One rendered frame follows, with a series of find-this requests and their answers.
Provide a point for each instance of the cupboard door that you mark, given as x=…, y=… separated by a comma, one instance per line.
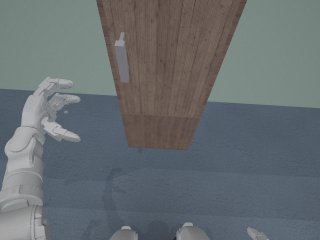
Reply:
x=172, y=47

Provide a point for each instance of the robot left shin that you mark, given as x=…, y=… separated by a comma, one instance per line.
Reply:
x=126, y=227

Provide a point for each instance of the robot left upper arm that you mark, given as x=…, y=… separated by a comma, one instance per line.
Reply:
x=26, y=223

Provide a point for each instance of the left robot forearm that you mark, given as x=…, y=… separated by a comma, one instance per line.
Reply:
x=22, y=183

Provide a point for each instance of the robot right hand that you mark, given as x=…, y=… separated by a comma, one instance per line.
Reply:
x=256, y=235

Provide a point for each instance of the handle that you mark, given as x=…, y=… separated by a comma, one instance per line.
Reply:
x=121, y=56

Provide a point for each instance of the robot left hand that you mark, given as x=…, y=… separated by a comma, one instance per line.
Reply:
x=37, y=108

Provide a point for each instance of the right robot thigh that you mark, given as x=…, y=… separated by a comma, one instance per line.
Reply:
x=191, y=233

